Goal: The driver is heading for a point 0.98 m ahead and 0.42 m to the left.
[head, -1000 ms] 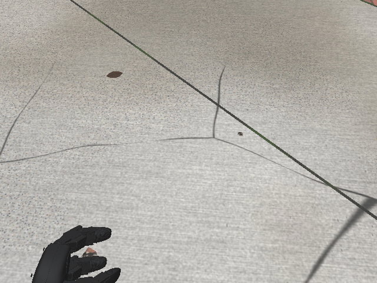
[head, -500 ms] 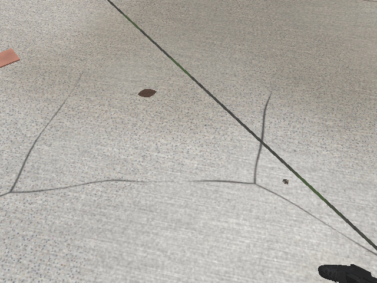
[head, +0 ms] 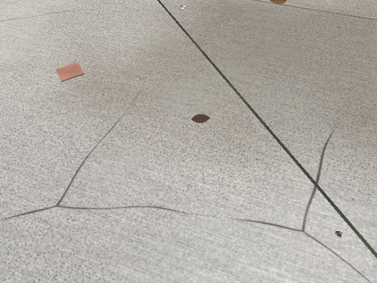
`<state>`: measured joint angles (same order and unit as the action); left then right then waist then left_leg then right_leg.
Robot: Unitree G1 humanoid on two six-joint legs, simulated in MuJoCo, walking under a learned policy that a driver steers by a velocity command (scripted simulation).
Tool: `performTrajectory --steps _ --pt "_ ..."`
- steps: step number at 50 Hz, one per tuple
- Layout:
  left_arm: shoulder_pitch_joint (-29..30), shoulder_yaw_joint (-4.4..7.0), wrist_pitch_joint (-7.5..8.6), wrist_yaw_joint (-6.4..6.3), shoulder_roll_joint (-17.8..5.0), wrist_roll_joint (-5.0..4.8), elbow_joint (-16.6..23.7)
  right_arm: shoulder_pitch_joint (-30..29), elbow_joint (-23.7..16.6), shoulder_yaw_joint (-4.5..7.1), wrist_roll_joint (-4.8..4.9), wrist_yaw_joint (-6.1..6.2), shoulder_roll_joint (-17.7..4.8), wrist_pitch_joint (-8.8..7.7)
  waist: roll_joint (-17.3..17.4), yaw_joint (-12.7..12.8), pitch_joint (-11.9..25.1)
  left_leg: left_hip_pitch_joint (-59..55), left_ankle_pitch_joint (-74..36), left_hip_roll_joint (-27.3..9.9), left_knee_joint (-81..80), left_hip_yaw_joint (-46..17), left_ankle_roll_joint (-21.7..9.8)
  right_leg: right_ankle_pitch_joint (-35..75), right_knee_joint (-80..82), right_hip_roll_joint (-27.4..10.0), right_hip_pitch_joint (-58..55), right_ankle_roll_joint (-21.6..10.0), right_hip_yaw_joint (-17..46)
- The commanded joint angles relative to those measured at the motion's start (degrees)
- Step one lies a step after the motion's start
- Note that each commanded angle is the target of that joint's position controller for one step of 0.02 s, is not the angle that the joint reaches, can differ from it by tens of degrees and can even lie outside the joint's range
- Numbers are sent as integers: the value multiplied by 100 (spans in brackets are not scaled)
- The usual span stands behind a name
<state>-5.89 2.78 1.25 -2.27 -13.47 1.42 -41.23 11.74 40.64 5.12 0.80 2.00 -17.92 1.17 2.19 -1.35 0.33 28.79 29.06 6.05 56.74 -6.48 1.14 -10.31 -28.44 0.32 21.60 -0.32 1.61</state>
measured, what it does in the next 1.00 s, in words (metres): steps on the spot, turning left: left foot, then right foot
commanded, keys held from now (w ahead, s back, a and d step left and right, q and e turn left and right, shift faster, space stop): q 0.76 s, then no key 0.08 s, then w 0.16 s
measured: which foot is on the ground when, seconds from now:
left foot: up 0.00-0.28, down 0.30-0.80, up 0.82-1.00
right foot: down 0.00-0.30, up 0.32-0.78, down 0.80-1.00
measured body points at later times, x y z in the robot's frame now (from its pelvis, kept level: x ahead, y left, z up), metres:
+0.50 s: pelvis -0.01 +0.05 +0.01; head +0.01 +0.10 +0.45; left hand +0.05 +0.37 -0.11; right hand +0.21 -0.18 -0.07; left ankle -0.02 +0.14 -0.74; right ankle +0.04 -0.10 -0.65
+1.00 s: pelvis +0.00 +0.03 +0.01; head +0.02 +0.02 +0.46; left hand -0.04 +0.33 -0.09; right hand +0.28 -0.14 -0.09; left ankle -0.08 +0.14 -0.67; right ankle +0.05 -0.08 -0.74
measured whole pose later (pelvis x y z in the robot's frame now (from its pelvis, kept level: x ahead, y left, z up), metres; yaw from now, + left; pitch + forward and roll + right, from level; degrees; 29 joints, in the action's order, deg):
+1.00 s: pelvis +0.00 +0.03 +0.01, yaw +31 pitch +2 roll +1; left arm -13.1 3.6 0.8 -1.4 -14.1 -0.1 -42.0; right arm 12.9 37.3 5.4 0.5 0.7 -18.8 1.7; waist 1.9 1.5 0.6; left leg 27.6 21.3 2.8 57.2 -4.6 3.3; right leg -13.9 -23.6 -0.4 11.7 -1.0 2.1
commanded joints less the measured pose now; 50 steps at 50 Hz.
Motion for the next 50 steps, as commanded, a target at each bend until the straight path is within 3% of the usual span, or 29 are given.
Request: performTrajectory --steps 1,3,6,10,13,14,15,16,17,18,19,20,21,24,28,34,36,38,39,40,41,42,43,44,45,47,50 --pt "194 206 -8 -40 -695 -76 435 410 -271 251 -2 45 -688 135 -900 -37 523 952 -193 -478 1470 10 359 2069 839 -1680 -1297 -1149 1297" --pt "156 232 -69 -76 -760 -33 398 230 -424 167 35 18 -377 176 -1017 14 394 745 -526 -503 1084 333 420 1996 978 -1408 -1063 -1105 740" --pt "-8 304 -132 -132 -900 -48 332 -130 -687 67 28 -45 -167 152 -1209 190 573 425 -630 -685 83 530 423 2066 961 -1508 -1312 -1172 410" --pt "-80 415 -161 -97 -1167 -138 284 -182 -850 81 27 -189 -294 150 -1407 257 708 -419 -742 -753 -1110 788 201 1843 885 -1754 -1281 -1155 242" --pt "-27 438 -173 -66 -1189 -269 233 230 -759 155 5 -272 -322 185 -1273 6 638 -1271 -1552 -564 -2521 1062 -182 1130 435 -1696 -1012 -801 0" --pt "-243 408 -176 -45 -1027 -271 126 448 -682 211 -23 -248 -408 187 -989 -34 593 -1828 -1936 -469 -3019 949 -364 592 -36 -1496 -613 -459 -261" --pt "-429 339 -187 5 -717 -115 126 563 -732 340 -36 -174 -883 169 351 89 454 -2562 -3223 -1392 -3525 -459 -746 -752 -1407 -949 519 119 -901" --pt "-116 266 -155 -11 -586 76 500 484 -964 412 -135 -137 -1461 134 1808 68 314 -2698 -4678 -2755 -3617 -2309 -1824 -2774 -2767 -135 2057 515 -815" --pt "376 341 -106 -59 -827 -2 602 694 -932 375 -312 -169 -1283 6 1275 -368 721 -2347 -4031 -2824 -3840 -2512 -2237 -2837 -3713 -119 2012 443 70" --pt "371 388 -124 -76 -933 -117 562 400 -905 296 -305 -170 -1114 -87 923 -157 509 -2186 -3479 -2457 -3842 -2003 -1924 -2305 -3977 -210 2052 342 241" --pt "187 425 -158 -113 -938 -109 411 -10 -939 255 -176 -136 -939 -115 614 53 403 -2055 -3099 -2099 -3768 -1595 -1536 -1749 -3901 -282 2042 313 294" --pt "82 453 -191 -153 -986 -65 327 -258 -984 188 -60 -105 -761 -106 569 138 396 -1961 -3101 -1924 -3723 -1396 -1330 -1427 -3831 -303 1957 337 305" --pt "-15 461 -192 -147 -968 -43 307 -351 -1002 151 -33 -76 -703 -91 586 214 446 -1781 -3338 -1789 -3687 -1260 -1285 -1185 -3931 -227 1714 375 257" --pt "-72 413 -151 -94 -811 -103 318 -222 -980 120 -71 -21 -642 -80 531 199 582 -1868 -3400 -1628 -3643 -1238 -1318 -838 -3720 -70 1547 433 256" --pt "204 342 -112 -53 -704 -119 425 -92 -950 182 -42 34 -775 -37 606 58 537 -2080 -2865 -1576 -3585 -1617 -1342 -809 -2496 3 1418 503 370" --pt "192 335 1 78 -755 -191 441 -204 -1009 231 -31 -35 -881 53 713 -6 528 -1839 -2801 -1476 -3470 -2305 -1420 -1205 -1347 207 548 414 430" --pt "99 342 51 132 -774 -212 437 -273 -1022 239 8 -52 -888 86 748 30 565 -1905 -3084 -1404 -3364 -2502 -1382 -1172 -842 264 241 344 418" --pt "-186 363 95 185 -765 -214 354 -448 -1056 228 90 -34 -853 133 686 263 589 -1749 -3127 -1165 -3147 -2471 -1171 -450 318 286 -471 212 289" --pt "-383 401 99 192 -884 -168 281 -425 -1070 192 101 -8 -735 140 530 313 667 -1431 -2654 -972 -2913 -2254 -928 210 746 -36 -1080 81 382" --pt "-455 459 66 170 -1223 -57 331 -132 -1058 112 20 -9 -431 131 -457 139 838 -732 -1095 -474 -1910 -1565 -575 865 893 -1152 -1766 -351 1324" --pt "-360 509 22 178 -1549 103 313 -138 -1196 160 64 -7 -557 61 -1966 -13 416 363 672 405 -934 -449 -218 1948 1103 -2093 -1575 -1378 2635" --pt "-162 449 45 154 -1240 84 459 -79 -1073 296 -82 -12 -1000 -3 -1513 73 386 425 805 29 411 -497 63 1979 1115 -2410 -1296 -1784 2790" --pt "-5 377 36 104 -1009 7 500 4 -930 338 -40 -41 -1068 -1 -1097 12 398 467 311 -85 836 -452 128 1112 1133 -2051 -1268 -1552 2284" --pt "72 330 22 83 -888 -72 497 50 -802 293 -36 -38 -873 42 -891 -7 291 560 -123 -165 897 -368 193 -105 1209 -1612 -1287 -1226 1893" --pt "-12 292 25 68 -829 -171 439 26 -798 227 -69 -48 -688 64 -980 82 164 835 -489 -200 946 -324 236 -914 1338 -1440 -1425 -1112 1829" --pt "-380 266 16 52 -861 -172 312 -99 -814 100 -29 -123 -389 6 -1124 247 -3 929 -782 -260 580 25 259 -1581 1610 -1221 -1517 -1054 1626" --pt "-677 305 43 62 -1038 -176 244 -588 -936 -3 -33 -170 -251 -162 -1217 487 -104 575 -865 -539 -629 525 228 -1387 1716 -1184 -1570 -1050 1419"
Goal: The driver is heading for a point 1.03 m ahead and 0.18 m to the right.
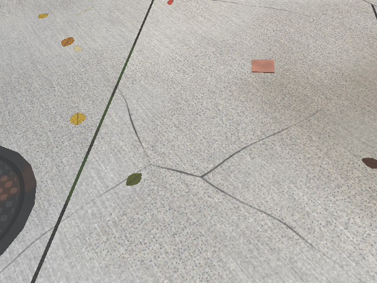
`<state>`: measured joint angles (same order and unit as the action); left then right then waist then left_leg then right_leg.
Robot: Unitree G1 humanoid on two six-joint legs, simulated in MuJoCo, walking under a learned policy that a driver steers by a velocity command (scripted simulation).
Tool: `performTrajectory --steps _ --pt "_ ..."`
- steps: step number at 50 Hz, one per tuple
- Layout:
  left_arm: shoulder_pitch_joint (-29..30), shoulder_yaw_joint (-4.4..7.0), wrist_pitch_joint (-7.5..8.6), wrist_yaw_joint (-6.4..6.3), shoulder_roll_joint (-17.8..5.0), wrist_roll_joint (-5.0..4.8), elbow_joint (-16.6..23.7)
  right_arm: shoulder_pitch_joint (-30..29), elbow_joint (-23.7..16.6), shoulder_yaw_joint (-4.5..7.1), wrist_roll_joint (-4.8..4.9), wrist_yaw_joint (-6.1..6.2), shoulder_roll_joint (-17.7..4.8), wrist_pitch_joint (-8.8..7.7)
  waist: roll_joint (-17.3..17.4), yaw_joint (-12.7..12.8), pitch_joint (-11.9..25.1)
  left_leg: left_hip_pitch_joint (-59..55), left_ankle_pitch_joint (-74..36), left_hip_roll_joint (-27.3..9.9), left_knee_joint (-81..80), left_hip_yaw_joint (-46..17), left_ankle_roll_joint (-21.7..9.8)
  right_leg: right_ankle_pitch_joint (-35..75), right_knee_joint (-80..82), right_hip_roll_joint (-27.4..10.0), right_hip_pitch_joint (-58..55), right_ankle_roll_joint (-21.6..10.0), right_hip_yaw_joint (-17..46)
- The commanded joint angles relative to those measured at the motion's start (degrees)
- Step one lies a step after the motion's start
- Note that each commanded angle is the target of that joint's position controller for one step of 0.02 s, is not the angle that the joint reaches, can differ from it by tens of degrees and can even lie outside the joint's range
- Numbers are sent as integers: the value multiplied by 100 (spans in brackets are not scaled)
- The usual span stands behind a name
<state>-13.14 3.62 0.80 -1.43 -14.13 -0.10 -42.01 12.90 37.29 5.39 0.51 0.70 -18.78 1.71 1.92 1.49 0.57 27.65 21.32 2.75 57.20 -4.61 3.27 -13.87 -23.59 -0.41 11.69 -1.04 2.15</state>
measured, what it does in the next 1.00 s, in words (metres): walks ahead: left foot, then right foot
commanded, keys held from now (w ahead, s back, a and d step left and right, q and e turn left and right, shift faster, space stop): w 0.88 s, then w+e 0.12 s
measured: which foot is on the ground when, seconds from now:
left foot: up 0.00-0.14, down 0.16-0.66, up 0.68-1.00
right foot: down 0.00-0.16, up 0.18-0.62, down 0.64-1.00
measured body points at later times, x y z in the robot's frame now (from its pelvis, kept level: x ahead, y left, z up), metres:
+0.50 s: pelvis +0.15 +0.04 +0.00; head +0.18 +0.05 +0.44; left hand +0.35 +0.28 -0.10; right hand +0.15 -0.24 -0.12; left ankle +0.02 +0.14 -0.75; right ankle +0.33 -0.11 -0.69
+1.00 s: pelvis +0.42 +0.00 +0.00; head +0.45 -0.01 +0.45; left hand +0.45 +0.28 -0.12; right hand +0.62 -0.25 -0.09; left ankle +0.60 +0.18 -0.68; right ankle +0.38 -0.09 -0.75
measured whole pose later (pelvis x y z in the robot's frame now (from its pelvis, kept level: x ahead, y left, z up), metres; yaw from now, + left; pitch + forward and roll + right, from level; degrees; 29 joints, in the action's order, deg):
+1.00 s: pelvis +0.42 +0.00 +0.00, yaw +0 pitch +1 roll -2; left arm -20.9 2.6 4.5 0.8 -15.5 -0.8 -47.1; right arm 6.2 40.0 2.5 0.1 0.0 -16.4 -4.2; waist 2.6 4.6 -1.6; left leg 38.6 -1.6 -7.0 41.0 -4.1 2.0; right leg -11.1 -13.6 4.8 3.5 -4.0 -1.0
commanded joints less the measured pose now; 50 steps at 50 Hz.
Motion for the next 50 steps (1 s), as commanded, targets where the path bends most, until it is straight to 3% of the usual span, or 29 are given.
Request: performTrajectory --steps 1,4,6,7,8,9,10,11,12,14,18,21,24,28,30,31,32,33,34,35,36,37,38,39,42,46,50 --pt "-14 239 101 -13 -1049 -42 305 -784 -619 -74 0 -55 -80 -276 -1224 245 -142 376 -27 -242 -1116 428 -24 -898 1236 -1119 -450 -985 1280" --pt "-226 281 121 59 -1248 -109 227 -658 -554 -68 61 -109 -141 -410 -1272 214 -213 -583 142 -157 -2156 640 -202 -828 1173 -1209 3 -1084 1196" --pt "-169 252 99 114 -1231 -192 208 -181 -344 -35 91 -136 -163 -466 -1083 -90 -215 -1572 -740 -63 -3167 763 -401 -936 949 -1176 470 -1033 1141" --pt "-207 198 109 137 -1092 -176 182 139 -215 -1 101 -124 -207 -468 -942 -254 -123 -2236 -853 -39 -3399 738 -488 -897 703 -1088 798 -907 1063" --pt "-123 94 152 167 -790 -116 198 632 -120 32 118 -84 -289 -475 -781 -505 129 -3124 -788 -353 -3411 325 -599 -896 135 -888 1318 -643 813" --pt "129 -80 221 230 -260 34 375 1386 -38 102 51 -21 -659 -479 380 -770 520 -4038 -516 -1558 -3770 -1239 -932 -1266 -1821 -304 2211 -190 78" --pt "245 -9 342 180 -487 -112 699 1568 4 269 -48 -85 -1320 -507 1494 -741 339 -3869 761 -2558 -4383 -3183 -1811 -1908 -3065 74 3488 -43 -209" --pt "384 126 399 157 -975 -197 667 1398 -21 151 -31 -126 -871 -592 891 -755 -97 -3535 1423 -2493 -4548 -3268 -2014 -1775 -3872 -275 3864 -65 119" --pt "362 157 421 195 -1041 -226 609 1160 -32 36 -38 -139 -570 -652 775 -614 -409 -3366 1468 -2208 -4615 -2785 -1861 -1157 -4045 -427 4056 -146 193" --pt "324 147 442 236 -908 -97 496 780 -69 -40 -37 -158 -414 -676 506 -429 -568 -3048 335 -1816 -4772 -1983 -1641 -334 -3875 -610 3966 -120 144" --pt "525 53 422 300 -612 -27 467 784 54 -77 -48 -99 -363 -659 347 -364 -458 -2695 -1683 -1419 -4942 -853 -1536 746 -3120 -593 3527 170 -107" --pt "1071 -59 432 333 -413 -49 606 946 232 -61 -17 -55 -472 -632 349 -513 -525 -2385 -2144 -1251 -4963 -338 -1431 1484 -1951 -431 2974 262 -240" --pt "1592 -97 463 420 -424 -104 773 1210 431 -33 40 -36 -610 -628 324 -654 -675 -2328 -2021 -1384 -5001 -262 -1425 1852 -1200 -273 2561 196 -310" --pt "1733 -52 502 520 -621 -114 901 1275 633 8 95 -16 -716 -569 335 -484 -668 -2987 -2796 -1704 -4620 -283 -1276 1421 -690 -174 2347 -135 -243" --pt "1206 54 488 477 -846 -77 806 1205 662 47 73 7 -862 -508 496 -143 -166 -3216 -4777 -1629 -3811 -144 -1141 1002 -650 137 1422 -363 -505" --pt "378 175 461 413 -1053 -72 587 1162 661 19 51 25 -816 -463 453 301 387 -3012 -5577 -1392 -2801 69 -1003 1056 -562 289 269 -550 -655" --pt "-674 262 428 338 -1327 -50 381 1184 563 -62 -42 51 -659 -457 219 728 1190 -1891 -4538 -1177 -1293 147 -820 1220 -873 -388 -1603 -849 46" --pt "-1164 367 418 333 -1876 65 272 1968 431 -280 -33 1 117 -549 -1441 361 2191 380 -735 -103 1129 259 -370 -173 -446 -1977 -3725 -1789 2952" --pt "-1187 233 405 341 -1349 -18 252 1754 560 -222 54 -34 -270 -678 -1598 539 2503 970 1005 31 1919 -511 -375 -858 532 -2168 -3697 -1857 4310" --pt "-722 153 383 306 -1144 -43 265 1118 373 -102 228 -77 -637 -735 -1228 488 1343 1518 738 -312 2143 -368 -402 -947 654 -1995 -2889 -1579 3402" --pt "-380 113 370 285 -1025 -36 305 691 262 -138 219 -72 -615 -776 -667 340 734 1423 247 -621 1873 -155 -456 -507 736 -1762 -1971 -1411 2622" --pt "-103 84 382 299 -928 21 303 468 220 -135 115 -52 -528 -780 -392 140 296 1252 -103 -813 1488 -40 -452 62 896 -1532 -1154 -1334 2126" --pt "67 39 425 313 -783 90 331 543 261 -106 55 -42 -490 -725 -492 -74 192 884 -363 -992 1234 -87 -465 479 1062 -1321 -649 -1273 1754" --pt "156 39 455 321 -753 93 325 705 325 -120 53 -44 -382 -661 -611 -198 181 624 -495 -1035 1117 -81 -435 629 1238 -1237 -348 -1311 1571" --pt "115 67 570 322 -830 11 160 638 320 -157 -7 1 -199 -518 -584 -317 -56 656 -807 -1121 604 20 -275 993 1612 -1158 111 -1429 1046" --pt "-234 99 520 236 -974 -38 -23 -317 27 -204 -77 -10 -109 -595 -406 -54 -357 1009 -2080 -1091 -862 95 -143 1310 1722 -939 -22 -1286 638" --pt "-720 151 403 168 -1191 -118 -193 -1155 -185 -260 -17 -131 -6 -722 -379 267 -446 623 -2738 -758 -2183 226 -68 1231 1525 -908 -220 -1158 599"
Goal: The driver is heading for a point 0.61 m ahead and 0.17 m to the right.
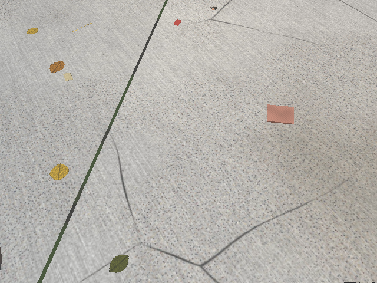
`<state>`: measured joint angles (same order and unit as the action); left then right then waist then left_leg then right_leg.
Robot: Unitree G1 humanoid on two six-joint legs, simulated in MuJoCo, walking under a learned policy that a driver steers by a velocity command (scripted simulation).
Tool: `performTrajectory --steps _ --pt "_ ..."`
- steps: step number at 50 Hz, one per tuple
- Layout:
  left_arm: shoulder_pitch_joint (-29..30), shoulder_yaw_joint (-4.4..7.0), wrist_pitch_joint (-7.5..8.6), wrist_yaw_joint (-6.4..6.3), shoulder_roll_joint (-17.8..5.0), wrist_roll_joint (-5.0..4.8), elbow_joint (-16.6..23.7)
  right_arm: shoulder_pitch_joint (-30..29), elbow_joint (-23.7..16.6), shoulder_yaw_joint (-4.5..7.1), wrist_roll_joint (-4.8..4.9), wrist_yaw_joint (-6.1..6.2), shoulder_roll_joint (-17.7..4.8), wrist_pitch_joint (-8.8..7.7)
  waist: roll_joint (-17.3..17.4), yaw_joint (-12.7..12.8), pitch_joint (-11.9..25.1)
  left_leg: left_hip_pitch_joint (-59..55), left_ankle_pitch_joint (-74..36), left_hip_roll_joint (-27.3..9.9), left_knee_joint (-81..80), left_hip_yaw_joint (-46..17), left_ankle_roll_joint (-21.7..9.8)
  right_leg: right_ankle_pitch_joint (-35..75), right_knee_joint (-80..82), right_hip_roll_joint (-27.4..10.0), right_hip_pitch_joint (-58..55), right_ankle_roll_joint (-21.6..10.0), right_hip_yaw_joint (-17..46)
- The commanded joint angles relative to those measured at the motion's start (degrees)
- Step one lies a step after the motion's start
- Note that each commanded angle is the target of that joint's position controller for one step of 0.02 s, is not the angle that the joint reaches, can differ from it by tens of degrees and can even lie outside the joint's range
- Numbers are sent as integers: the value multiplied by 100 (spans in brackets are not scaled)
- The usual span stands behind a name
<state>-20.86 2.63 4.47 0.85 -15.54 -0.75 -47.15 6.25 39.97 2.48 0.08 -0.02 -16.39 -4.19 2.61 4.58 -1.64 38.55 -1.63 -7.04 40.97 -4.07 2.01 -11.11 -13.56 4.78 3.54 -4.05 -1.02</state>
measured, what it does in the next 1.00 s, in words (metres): walks ahead, turning right: left foot, then right foot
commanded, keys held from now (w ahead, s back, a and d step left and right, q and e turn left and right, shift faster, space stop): w+e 0.76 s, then no key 0.24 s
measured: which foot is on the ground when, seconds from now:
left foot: up 0.00-0.14, down 0.16-0.68, up 0.70-1.00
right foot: down 0.00-0.18, up 0.20-0.64, down 0.66-1.00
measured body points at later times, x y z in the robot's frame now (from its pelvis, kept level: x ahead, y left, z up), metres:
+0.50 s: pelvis +0.26 +0.03 +0.00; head +0.29 +0.02 +0.45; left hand +0.51 +0.24 -0.09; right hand +0.23 -0.26 -0.13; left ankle +0.23 +0.16 -0.75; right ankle +0.37 -0.16 -0.69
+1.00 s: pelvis +0.48 -0.11 +0.00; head +0.51 -0.15 +0.45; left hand +0.71 +0.09 -0.10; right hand +0.52 -0.43 -0.11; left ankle +0.71 -0.04 -0.69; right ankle +0.43 -0.16 -0.75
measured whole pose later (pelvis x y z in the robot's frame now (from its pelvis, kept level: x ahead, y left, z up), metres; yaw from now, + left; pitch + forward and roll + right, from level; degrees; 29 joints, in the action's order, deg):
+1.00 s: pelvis +0.48 -0.11 +0.00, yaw -30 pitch +1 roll +0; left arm -15.5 2.9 1.6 -0.7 -15.7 -0.1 -40.6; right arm 4.7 42.4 2.9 -0.5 -0.2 -17.3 -4.3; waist 2.8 2.5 -3.7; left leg 37.3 0.8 -4.7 42.4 -3.0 3.5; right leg -11.2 -19.3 6.2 8.8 -5.3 3.5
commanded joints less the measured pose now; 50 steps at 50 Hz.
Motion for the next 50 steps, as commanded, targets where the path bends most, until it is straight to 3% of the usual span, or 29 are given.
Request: performTrajectory --steps 1,3,6,7,8,9,10,11,12,13,14,15,17,20,24,29,31,32,33,34,35,36,37,38,39,40,43,47,50 --pt "-60 255 4 -69 -1066 -67 280 -658 -506 34 45 -97 -264 -156 -464 11 -240 -502 -427 276 -740 155 57 902 415 -1484 475 -855 1002" --pt "-197 263 -64 -97 -1067 -88 226 -867 -597 62 68 -164 -355 -206 -539 21 -223 -589 -210 369 -1094 73 -2 848 126 -1612 160 -796 1235" --pt "-162 310 -155 -146 -1149 -68 205 -493 -530 163 80 -184 -600 -277 -773 -288 -21 -1332 436 504 -1435 109 -199 1179 -460 -1726 -73 -612 1542" --pt "-115 277 -172 -147 -1069 -48 218 89 -371 261 69 -149 -769 -296 -740 -605 307 -2206 514 577 -1653 225 -361 1694 -1081 -1485 54 -473 1408" --pt "-66 171 -159 -131 -789 25 314 939 -234 371 -17 -96 -1055 -314 -564 -1004 1065 -3678 419 70 -1392 -141 -655 1413 -2353 -1137 685 -273 1187" --pt "-459 14 -90 -128 -258 51 540 1686 -160 505 -131 -41 -1590 -268 627 -1053 2060 -5911 754 -1341 -1347 -2041 -1298 -447 -4456 -341 2619 140 561" --pt "-692 2 -15 -122 -338 -105 597 1829 -89 463 -89 -79 -1382 -212 1575 -979 2452 -6243 1778 -1866 -2078 -3775 -1751 -2351 -5580 -215 3713 258 822" --pt "-305 162 -29 -133 -898 -216 582 1521 -125 327 -45 -72 -888 -189 849 -1037 1597 -5606 2214 -1634 -2230 -3097 -1508 -1969 -6049 -552 4122 277 992" --pt "95 196 -56 -135 -958 -192 666 1214 -142 256 -29 -58 -662 -167 505 -968 1025 -4882 1970 -1408 -2319 -2243 -1320 -1478 -6023 -782 4131 291 820" --pt "276 204 -91 -134 -881 -135 708 900 -110 204 -37 -65 -509 -158 288 -811 619 -4190 1537 -1152 -2523 -1680 -1241 -1106 -5792 -949 3949 329 746" --pt "315 234 -154 -118 -806 -102 725 682 -87 169 -55 -67 -379 -173 385 -655 348 -3696 1225 -951 -2733 -1212 -1180 -843 -5543 -1101 3739 349 759" --pt "234 226 -224 -95 -683 -114 732 552 -58 183 -76 -62 -399 -197 501 -530 232 -3331 1032 -869 -2927 -882 -1163 -672 -5451 -1175 3467 381 718" --pt "283 198 -330 -81 -488 -104 805 467 26 234 -66 -54 -477 -268 382 -438 89 -3035 528 -858 -3181 -390 -1256 -445 -5289 -1221 3411 457 654" --pt "622 177 -366 -62 -418 -51 992 525 169 309 -70 -15 -658 -288 168 -464 -42 -3133 50 -872 -3316 189 -1314 190 -4554 -1255 3645 530 662" --pt "1311 111 -299 100 -307 -48 1214 653 289 370 -23 39 -885 -207 46 -704 -192 -3314 -75 -771 -3323 920 -1158 1157 -3209 -1162 3385 425 311" --pt "1895 149 -334 227 -452 -40 1570 929 473 482 148 35 -1165 -47 37 -793 -368 -4086 -536 -1033 -2956 1261 -966 586 -2458 -1007 3335 96 -35" --pt "1592 259 -376 226 -648 -9 1590 873 468 539 219 47 -1346 24 198 -516 -50 -4258 -2346 -1002 -2127 1470 -842 -11 -2377 -639 2645 -143 -375" --pt "931 384 -400 206 -835 -18 1440 792 452 543 258 48 -1370 72 158 -101 326 -4126 -3077 -856 -1159 1650 -728 17 -2146 -347 1744 -312 -563" --pt "-91 591 -437 127 -1197 -47 1138 858 430 470 219 64 -1190 84 -30 368 865 -3411 -2848 -594 217 1791 -519 278 -1945 -93 191 -527 -510" --pt "-604 747 -479 3 -1813 -106 1029 1095 232 283 -48 61 -626 48 -1293 285 1245 -1404 627 -64 2300 1817 -167 206 -1713 -1307 -1510 -1088 1579" --pt "-315 689 -349 56 -2041 -82 1304 1240 -39 121 -65 20 -320 -135 -1918 -117 2172 156 3730 955 3728 483 6 -1171 -589 -2350 -2490 -2078 4827" --pt "-241 527 -233 124 -1470 -65 1332 557 -117 252 156 -40 -911 -270 -1029 246 1875 757 3335 637 3951 -157 -95 -1375 -166 -2335 -2308 -1755 4550" --pt "-88 454 -156 128 -1263 -33 1275 309 -216 243 244 -62 -933 -353 -910 129 1151 915 2818 427 3636 -55 -233 -1047 -188 -2158 -1626 -1542 3766" --pt "279 407 -125 117 -1120 -31 1293 315 -143 229 121 -4 -852 -386 -403 -142 761 608 2373 176 3135 -64 -251 -414 -240 -1897 -827 -1334 3139" --pt "657 335 -117 92 -918 23 1364 400 -65 267 0 35 -904 -351 -448 -373 529 196 2101 18 2711 -48 -204 721 -250 -1729 -188 -1207 2578" --pt "857 296 -117 60 -843 98 1456 534 -10 284 -29 25 -923 -272 -574 -523 491 -192 1975 -48 2606 -35 -145 1736 -215 -1631 227 -1176 2248" --pt "831 307 -82 -37 -935 109 1309 700 104 233 -96 47 -676 -84 -445 -635 549 -587 1672 88 2088 188 116 3875 -254 -1457 722 -1181 1404" --pt "692 277 -186 -180 -908 49 1068 161 3 113 -77 23 -404 -34 -635 -442 530 -778 368 292 524 302 196 3978 -347 -1070 756 -811 752" --pt "491 253 -257 -232 -906 60 880 -241 -56 89 -35 -80 -400 -80 -698 -198 559 -1101 -466 457 -382 291 131 3448 -414 -1154 556 -667 834"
